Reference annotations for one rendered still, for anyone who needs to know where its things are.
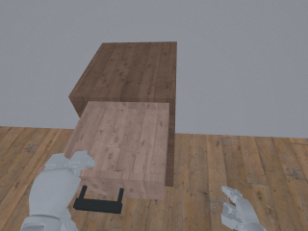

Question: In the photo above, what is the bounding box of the handle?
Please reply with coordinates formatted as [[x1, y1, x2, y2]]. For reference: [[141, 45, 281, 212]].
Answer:
[[73, 185, 124, 214]]

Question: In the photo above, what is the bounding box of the right robot hand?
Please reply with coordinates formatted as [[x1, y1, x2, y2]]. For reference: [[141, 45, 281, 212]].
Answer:
[[220, 185, 260, 231]]

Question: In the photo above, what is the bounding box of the left robot hand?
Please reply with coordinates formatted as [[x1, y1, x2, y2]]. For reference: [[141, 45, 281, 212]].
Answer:
[[29, 150, 96, 231]]

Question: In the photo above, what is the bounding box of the drawer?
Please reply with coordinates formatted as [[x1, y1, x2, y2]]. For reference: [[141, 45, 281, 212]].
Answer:
[[37, 101, 169, 200]]

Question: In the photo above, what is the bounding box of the cabinet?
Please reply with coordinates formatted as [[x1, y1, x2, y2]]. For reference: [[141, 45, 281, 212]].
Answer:
[[68, 41, 177, 187]]

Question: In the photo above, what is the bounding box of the robot left forearm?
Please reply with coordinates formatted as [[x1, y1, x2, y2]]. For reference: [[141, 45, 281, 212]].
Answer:
[[19, 214, 63, 231]]

